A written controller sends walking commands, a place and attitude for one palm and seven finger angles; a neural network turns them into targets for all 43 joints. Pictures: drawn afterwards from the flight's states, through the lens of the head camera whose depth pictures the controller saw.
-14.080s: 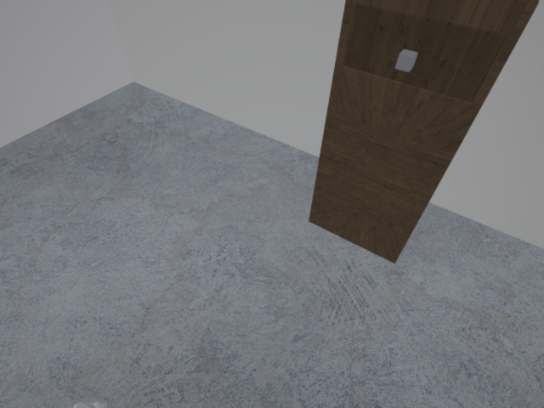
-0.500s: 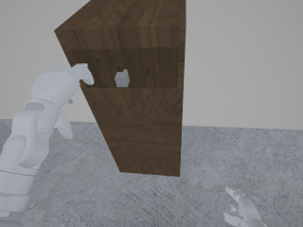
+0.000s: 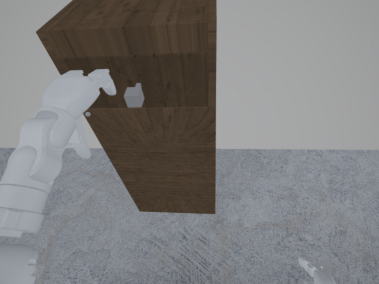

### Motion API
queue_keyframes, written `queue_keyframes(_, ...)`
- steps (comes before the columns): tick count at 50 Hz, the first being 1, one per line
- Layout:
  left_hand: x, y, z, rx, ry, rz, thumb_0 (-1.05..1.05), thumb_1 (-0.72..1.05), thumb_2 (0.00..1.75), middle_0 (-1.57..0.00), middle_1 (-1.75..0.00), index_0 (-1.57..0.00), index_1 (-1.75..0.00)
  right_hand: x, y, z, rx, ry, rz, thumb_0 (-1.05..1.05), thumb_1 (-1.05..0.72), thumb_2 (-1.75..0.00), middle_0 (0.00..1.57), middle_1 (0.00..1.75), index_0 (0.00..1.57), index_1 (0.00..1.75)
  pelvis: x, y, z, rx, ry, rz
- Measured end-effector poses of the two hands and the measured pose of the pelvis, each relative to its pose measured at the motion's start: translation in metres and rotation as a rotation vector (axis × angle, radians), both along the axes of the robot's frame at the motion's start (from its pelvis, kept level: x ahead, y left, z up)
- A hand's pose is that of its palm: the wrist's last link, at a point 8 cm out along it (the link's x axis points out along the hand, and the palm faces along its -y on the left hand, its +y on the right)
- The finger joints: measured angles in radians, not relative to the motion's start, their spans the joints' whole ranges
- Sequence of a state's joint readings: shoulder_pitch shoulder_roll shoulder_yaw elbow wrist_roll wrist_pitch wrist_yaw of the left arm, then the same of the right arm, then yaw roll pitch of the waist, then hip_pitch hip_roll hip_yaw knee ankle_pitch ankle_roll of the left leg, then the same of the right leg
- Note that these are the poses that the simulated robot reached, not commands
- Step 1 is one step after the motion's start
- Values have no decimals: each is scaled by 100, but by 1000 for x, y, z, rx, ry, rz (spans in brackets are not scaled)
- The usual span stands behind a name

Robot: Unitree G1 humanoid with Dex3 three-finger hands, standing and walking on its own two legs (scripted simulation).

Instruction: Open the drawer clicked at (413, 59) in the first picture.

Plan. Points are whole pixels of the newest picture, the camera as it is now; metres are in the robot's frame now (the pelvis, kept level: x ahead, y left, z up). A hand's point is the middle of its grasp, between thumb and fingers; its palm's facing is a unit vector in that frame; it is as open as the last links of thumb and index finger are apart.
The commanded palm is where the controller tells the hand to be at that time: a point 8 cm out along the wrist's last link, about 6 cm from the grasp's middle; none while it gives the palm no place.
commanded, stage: move the hooked fingers above the handle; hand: left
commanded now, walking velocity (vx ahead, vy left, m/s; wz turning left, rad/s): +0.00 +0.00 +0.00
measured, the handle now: (136, 92) +0.56 +0.20 +0.10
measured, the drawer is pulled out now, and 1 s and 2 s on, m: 0.00 0.00 0.00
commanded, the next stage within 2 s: lower the fingers behind the handle in 1.76 s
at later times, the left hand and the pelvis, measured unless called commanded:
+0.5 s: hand (107, 96) +0.45 +0.22 +0.18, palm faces +0.06 -0.03 -1.00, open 13.8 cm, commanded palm +0.43 +0.23 +0.23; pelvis +0.02 +0.02 +0.00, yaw -1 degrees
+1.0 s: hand (126, 81) +0.52 +0.20 +0.16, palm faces +0.00 -0.02 -1.00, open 13.8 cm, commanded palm +0.50 +0.22 +0.22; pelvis +0.03 +0.01 +0.00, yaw -2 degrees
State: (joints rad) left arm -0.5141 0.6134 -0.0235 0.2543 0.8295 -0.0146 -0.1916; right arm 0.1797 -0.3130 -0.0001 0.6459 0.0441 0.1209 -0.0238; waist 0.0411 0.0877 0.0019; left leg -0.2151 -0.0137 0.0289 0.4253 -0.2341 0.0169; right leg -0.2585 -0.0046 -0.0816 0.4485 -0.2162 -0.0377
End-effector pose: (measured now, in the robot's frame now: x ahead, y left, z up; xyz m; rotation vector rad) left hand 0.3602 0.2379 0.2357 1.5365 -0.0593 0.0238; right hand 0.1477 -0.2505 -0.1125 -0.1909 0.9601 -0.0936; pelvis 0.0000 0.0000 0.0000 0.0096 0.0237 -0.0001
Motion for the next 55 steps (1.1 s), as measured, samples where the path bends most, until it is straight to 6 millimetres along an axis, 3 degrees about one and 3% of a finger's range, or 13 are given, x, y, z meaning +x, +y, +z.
queue_keyframes(12,35,0,-5,4,5,22,0,-49,30,-32,-120,-32,-120,4,14,-3,21,36,-20,1,-90,-90,20,30,20,30,11,9,0,-3,35,-4)
queue_keyframes(22,58,-16,-6,1,-8,-31,0,-49,30,-32,-120,-32,-120,15,29,-1,37,32,-18,1,-90,-90,20,30,20,30,20,18,0,-5,54,-9)
queue_keyframes(30,76,-16,-9,16,8,-5,0,-49,30,-32,-120,-32,-120,9,31,-5,37,64,-33,1,-90,-90,20,30,21,30,24,21,-1,-7,72,-8)
queue_keyframes(43,119,-39,-19,15,46,-38,0,-49,30,-32,-120,-32,-120,-30,15,-14,-3,164,-114,1,-90,-90,20,30,21,30,28,18,-3,-6,111,-15)
queue_keyframes(49,140,-36,-19,10,50,3,0,-49,30,-32,-120,-32,-120,-60,4,-17,-18,224,-181,1,-90,-90,20,30,21,30,31,15,-4,-5,137,-36)
queue_keyframes(55,142,-33,-17,16,53,7,0,-49,30,-35,-123,-33,-120,-82,-6,-19,-27,283,-218,1,-90,-90,20,30,20,30,33,11,-4,-4,141,-45)
